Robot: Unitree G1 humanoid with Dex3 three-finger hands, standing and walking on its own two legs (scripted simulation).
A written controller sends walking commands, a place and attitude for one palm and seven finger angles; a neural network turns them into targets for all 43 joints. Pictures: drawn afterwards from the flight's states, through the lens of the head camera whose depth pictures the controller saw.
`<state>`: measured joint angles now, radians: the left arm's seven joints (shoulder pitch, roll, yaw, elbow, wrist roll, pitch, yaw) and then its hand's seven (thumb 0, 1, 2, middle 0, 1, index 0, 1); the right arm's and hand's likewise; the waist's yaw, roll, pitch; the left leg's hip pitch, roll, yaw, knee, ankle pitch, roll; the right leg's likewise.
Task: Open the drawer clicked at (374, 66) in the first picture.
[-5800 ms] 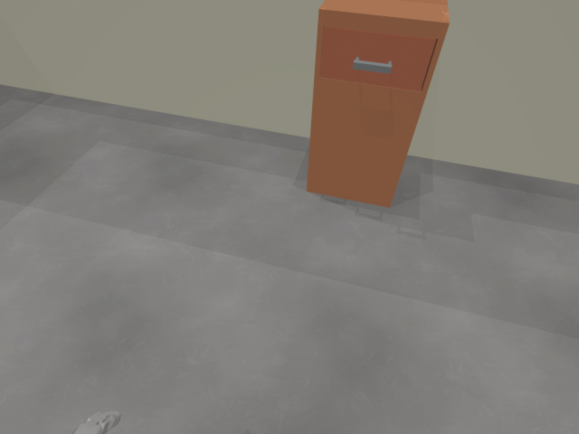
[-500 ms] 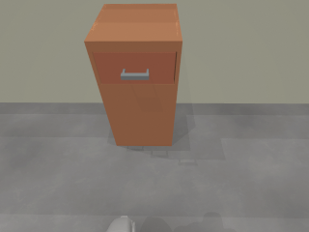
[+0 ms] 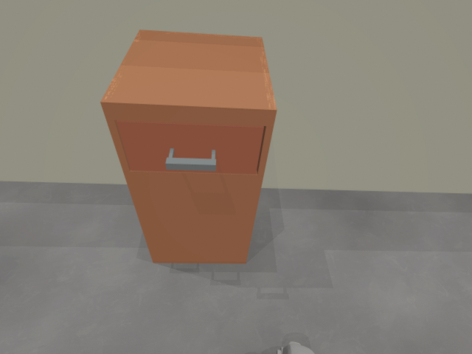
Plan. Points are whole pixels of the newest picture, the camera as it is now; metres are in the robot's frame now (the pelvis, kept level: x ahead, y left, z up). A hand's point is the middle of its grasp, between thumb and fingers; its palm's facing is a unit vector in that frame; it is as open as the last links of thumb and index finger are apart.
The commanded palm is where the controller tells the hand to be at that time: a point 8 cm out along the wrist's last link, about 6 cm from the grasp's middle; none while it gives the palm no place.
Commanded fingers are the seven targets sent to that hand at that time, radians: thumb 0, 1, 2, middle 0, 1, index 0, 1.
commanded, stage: take the last steps up to it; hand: left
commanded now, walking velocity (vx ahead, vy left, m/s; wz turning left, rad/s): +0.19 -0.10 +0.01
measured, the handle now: (192, 158) +0.60 +0.15 -0.07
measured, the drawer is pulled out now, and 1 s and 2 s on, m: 0.00 0.00 0.00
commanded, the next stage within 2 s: come to a stop and stand still in 0.08 s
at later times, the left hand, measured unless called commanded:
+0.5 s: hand (184, 339) +0.19 +0.11 -0.16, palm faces +0.06 -0.96 -0.27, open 7.2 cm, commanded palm none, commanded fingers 0.00 0.90 0.90 -0.20 -0.30 -0.20 -0.30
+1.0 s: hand out of the picture +0.05 +0.22 -0.18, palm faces +0.07 -0.96 -0.28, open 7.4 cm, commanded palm none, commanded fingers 0.00 0.90 0.90 -0.20 -0.30 -0.20 -0.30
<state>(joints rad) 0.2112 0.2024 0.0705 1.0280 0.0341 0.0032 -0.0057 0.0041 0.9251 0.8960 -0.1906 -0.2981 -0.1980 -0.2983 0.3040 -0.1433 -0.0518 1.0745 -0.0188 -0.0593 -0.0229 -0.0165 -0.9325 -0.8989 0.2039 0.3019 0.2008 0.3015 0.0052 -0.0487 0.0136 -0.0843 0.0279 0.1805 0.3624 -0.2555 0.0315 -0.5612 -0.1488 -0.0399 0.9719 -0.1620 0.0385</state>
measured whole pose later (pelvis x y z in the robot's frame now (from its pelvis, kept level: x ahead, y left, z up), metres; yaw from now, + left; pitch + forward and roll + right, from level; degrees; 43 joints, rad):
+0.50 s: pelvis +0.10 -0.08 -0.01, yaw +1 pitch +0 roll +2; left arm 0.12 0.13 0.03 1.00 0.02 0.01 0.04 -0.01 0.92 0.89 -0.20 -0.30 -0.21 -0.30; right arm 0.17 -0.21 -0.08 1.04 -0.01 0.08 -0.02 0.01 -0.91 -0.90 0.20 0.30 0.20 0.30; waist 0.01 0.05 0.09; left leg -0.47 0.00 0.00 1.11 -0.43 -0.06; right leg -0.31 -0.06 -0.16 0.48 -0.17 -0.06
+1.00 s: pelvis +0.03 +0.02 -0.02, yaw +0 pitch -3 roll +2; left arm 0.32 0.20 0.02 0.97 0.02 0.05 0.02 0.00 0.90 0.90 -0.19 -0.30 -0.20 -0.30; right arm 0.28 -0.18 -0.01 0.91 -0.02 0.04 -0.01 0.00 -0.92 -0.90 0.21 0.30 0.20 0.30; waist 0.02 0.02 0.00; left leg -0.22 -0.07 0.12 0.55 -0.29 0.09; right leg -0.30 -0.03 0.00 0.64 -0.30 -0.01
